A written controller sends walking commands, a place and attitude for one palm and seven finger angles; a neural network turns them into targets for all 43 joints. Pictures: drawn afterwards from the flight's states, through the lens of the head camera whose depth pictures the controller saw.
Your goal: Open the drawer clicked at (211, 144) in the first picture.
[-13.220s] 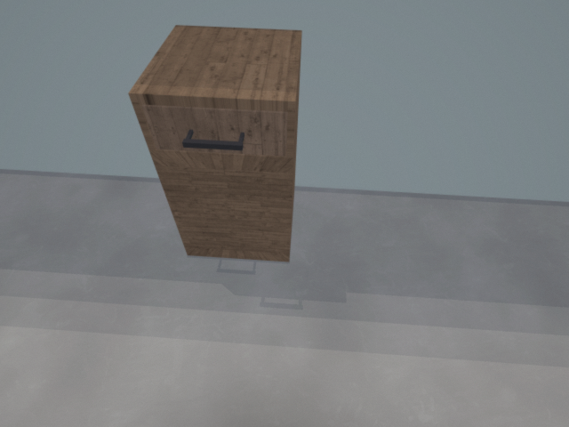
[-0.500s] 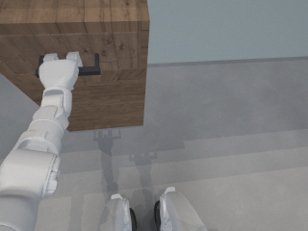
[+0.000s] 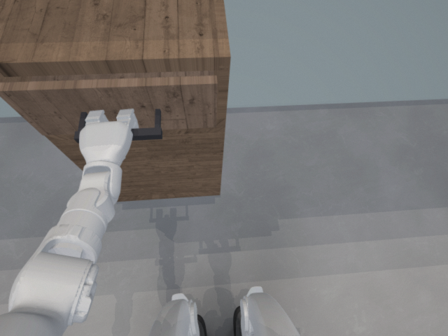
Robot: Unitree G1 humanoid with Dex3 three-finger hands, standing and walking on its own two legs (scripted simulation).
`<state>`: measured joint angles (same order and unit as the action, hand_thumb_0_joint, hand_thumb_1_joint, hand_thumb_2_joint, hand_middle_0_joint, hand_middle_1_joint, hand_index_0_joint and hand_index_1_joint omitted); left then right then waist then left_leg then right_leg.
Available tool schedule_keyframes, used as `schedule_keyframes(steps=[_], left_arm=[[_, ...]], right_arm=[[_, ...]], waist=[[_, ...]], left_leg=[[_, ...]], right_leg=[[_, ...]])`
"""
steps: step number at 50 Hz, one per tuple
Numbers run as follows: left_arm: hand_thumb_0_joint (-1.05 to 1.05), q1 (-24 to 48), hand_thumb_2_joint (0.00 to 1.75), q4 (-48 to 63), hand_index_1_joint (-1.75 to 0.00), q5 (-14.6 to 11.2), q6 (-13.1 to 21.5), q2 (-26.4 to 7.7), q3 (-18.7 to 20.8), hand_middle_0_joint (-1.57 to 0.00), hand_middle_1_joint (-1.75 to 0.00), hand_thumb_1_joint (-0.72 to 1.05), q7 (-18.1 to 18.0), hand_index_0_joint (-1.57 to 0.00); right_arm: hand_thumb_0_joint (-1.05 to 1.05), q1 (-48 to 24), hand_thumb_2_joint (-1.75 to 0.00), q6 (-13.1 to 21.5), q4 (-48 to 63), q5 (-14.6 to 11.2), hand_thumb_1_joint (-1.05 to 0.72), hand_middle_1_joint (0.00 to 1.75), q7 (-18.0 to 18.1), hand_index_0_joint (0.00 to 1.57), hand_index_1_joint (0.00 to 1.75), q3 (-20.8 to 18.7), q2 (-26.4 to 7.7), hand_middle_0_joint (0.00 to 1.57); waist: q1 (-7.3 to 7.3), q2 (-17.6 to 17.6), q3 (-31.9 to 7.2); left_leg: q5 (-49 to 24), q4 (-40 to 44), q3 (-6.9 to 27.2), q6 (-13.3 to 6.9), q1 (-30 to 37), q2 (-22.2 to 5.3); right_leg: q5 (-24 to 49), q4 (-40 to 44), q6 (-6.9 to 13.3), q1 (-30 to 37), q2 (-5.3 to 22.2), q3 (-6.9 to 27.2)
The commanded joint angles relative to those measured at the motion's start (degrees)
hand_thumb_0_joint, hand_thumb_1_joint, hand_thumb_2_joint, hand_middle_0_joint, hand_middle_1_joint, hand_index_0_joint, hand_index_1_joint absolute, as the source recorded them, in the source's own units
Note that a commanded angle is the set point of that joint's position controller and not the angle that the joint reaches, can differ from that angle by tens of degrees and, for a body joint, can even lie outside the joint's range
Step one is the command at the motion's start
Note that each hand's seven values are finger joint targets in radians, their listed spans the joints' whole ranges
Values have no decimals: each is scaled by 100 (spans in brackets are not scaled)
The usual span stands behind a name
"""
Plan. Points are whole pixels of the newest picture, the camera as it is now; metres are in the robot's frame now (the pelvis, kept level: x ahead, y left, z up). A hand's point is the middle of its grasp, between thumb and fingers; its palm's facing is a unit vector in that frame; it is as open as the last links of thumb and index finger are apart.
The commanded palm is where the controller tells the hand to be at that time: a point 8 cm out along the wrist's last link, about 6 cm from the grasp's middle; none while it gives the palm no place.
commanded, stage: pull the drawer open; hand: left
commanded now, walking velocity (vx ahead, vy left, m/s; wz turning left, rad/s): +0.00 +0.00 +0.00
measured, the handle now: (120, 126) +0.51 +0.19 -0.03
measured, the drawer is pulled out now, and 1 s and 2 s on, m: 0.03 0.15 0.27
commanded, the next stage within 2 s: none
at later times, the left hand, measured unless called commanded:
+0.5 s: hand (115, 183) +0.40 +0.19 -0.05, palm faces -0.05 -0.05 -1.00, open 5.1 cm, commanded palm +0.37 +0.18 +0.00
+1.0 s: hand (114, 212) +0.34 +0.19 -0.05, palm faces -0.05 -0.06 -1.00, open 5.1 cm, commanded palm +0.31 +0.18 +0.00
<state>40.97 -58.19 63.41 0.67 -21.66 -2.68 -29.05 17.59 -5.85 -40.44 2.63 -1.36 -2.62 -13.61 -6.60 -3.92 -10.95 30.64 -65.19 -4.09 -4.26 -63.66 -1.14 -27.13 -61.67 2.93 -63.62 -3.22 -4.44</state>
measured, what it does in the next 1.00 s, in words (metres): stands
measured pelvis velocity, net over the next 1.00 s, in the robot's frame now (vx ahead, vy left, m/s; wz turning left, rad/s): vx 0.00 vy -0.01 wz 0.02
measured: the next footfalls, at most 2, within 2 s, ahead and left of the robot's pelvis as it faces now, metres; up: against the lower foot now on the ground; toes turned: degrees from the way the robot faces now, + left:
none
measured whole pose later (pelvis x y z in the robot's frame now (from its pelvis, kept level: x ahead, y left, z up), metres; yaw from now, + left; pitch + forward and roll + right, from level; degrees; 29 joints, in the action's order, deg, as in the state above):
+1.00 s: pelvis +0.00 -0.01 +0.01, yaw +1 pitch +23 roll -1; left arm 15.6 -40.0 65.2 -2.7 -14.2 -7.1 -33.7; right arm 12.7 -9.1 -37.8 1.9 -0.5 -3.2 -13.0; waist -1.8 -2.8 -11.5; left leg 29.7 -61.5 -4.5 -3.6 -54.5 -0.3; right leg -27.2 -59.8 3.5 -55.3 -2.7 -3.7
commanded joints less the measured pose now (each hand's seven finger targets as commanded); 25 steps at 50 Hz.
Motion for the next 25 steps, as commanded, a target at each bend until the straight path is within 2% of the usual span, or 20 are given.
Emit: schedule_keyframes(steps=[1,2,4,5,7,8,10,13,14,16,17,18,19,20,22,25], left_arm=[[0,983,90,881,-135,-13,71,-607,174,-40,-135,90,-291,-40],[0,950,90,947,-135,10,75,-587,153,-40,-135,90,-309,-40],[0,893,90,1050,-135,23,87,-519,127,-40,-135,90,-358,-40],[0,884,90,1052,-135,62,83,-447,65,-40,-135,90,-390,-40],[0,704,90,1069,-135,93,52,-504,160,-40,-135,90,-450,-40],[0,674,90,1094,-135,95,39,-396,88,-40,-135,90,-473,-40],[0,485,90,1221,-135,105,26,-419,147,-40,-135,90,-514,-40],[0,341,90,1358,-135,137,-11,-196,13,-40,-135,90,-577,-40],[0,326,90,1360,-135,116,-24,-133,-7,-40,-135,90,-581,-40],[0,328,90,1312,-135,168,-43,-210,33,-40,-135,90,-609,-40],[0,381,90,1320,-135,177,-57,-93,-82,-40,-135,90,-619,-40],[0,383,90,1309,-135,187,-71,-108,-63,-40,-135,90,-636,-40],[0,467,90,1336,-135,168,-79,-95,-77,-40,-135,90,-633,-40],[0,408,90,1307,-135,211,-90,-166,-30,-40,-135,90,-644,-40],[0,306,90,1288,-135,176,-124,-42,-115,-40,-135,90,-641,-40],[0,209,90,1351,-135,166,-123,-149,-28,-40,-135,90,-611,-40]], right_arm=[[0,821,-90,-38,271,45,-90,30,35,20,30,-348,-874,20],[0,782,-90,-48,279,42,-90,30,46,20,30,-347,-870,20],[0,683,-90,-70,316,47,-90,30,45,20,30,-342,-845,20],[0,679,-90,-90,307,41,-90,30,46,20,30,-346,-838,20],[0,615,-90,-123,333,49,-90,30,44,20,30,-347,-843,20],[0,579,-90,-132,360,47,-90,30,44,20,30,-354,-816,20],[0,515,-90,-160,394,50,-90,30,37,20,30,-350,-799,20],[0,405,-90,-197,441,40,-90,30,34,20,30,-359,-758,20],[0,380,-90,-202,453,44,-90,30,33,20,30,-360,-751,20],[0,326,-90,-221,451,36,-90,30,50,20,30,-352,-767,20],[0,271,-90,-221,476,29,-90,30,49,20,30,-347,-746,20],[0,259,-90,-220,475,24,-90,30,53,20,30,-353,-747,20],[0,226,-90,-215,476,26,-90,30,60,20,30,-347,-743,20],[0,223,-90,-229,471,17,-90,30,76,20,30,-351,-750,20],[0,163,-90,-228,509,11,-90,30,77,20,30,-339,-720,20],[0,140,-90,-226,528,2,-90,30,110,20,30,-336,-721,20]], waist=[[37,20,-2850],[39,95,-2743],[87,-22,-2742],[67,1,-2688],[132,52,-2643],[123,117,-2601],[209,14,-2691],[210,56,-2651],[171,139,-2619],[199,161,-2472],[179,67,-2402],[180,164,-2393],[158,91,-2387],[199,128,-2420],[210,134,-2366],[256,238,-2471]], left_leg=[[-3480,568,634,198,2442,37],[-3383,601,611,192,2371,43],[-3402,632,612,202,2403,64],[-3379,645,628,206,2446,49],[-3416,651,614,212,2462,56],[-3347,672,584,203,2413,72],[-3430,688,558,210,2499,86],[-3438,718,577,223,2574,80],[-3444,710,630,221,2586,72],[-3182,729,603,225,2474,85],[-3057,753,591,228,2467,102],[-2967,755,592,220,2440,109],[-2938,762,621,228,2467,113],[-2929,760,628,236,2479,110],[-2788,777,562,221,2421,148],[-2750,788,574,216,2406,152]], right_leg=[[2852,581,-75,1675,-29,288],[2835,615,-75,1726,-18,297],[2855,610,-51,1748,-4,317],[2786,612,-56,1693,-4,295],[2782,619,-48,1707,-8,298],[2807,645,-48,1789,-8,305],[2893,642,-38,1878,11,322],[2828,667,-36,1860,10,307],[2781,648,-38,1796,8,285],[2602,655,-35,1736,7,294],[2503,685,-22,1691,3,293],[2441,692,-20,1703,5,286],[2370,685,-12,1643,4,285],[2323,657,-15,1628,12,282],[2291,713,-10,1695,1,291],[2313,692,-11,1801,13,312]])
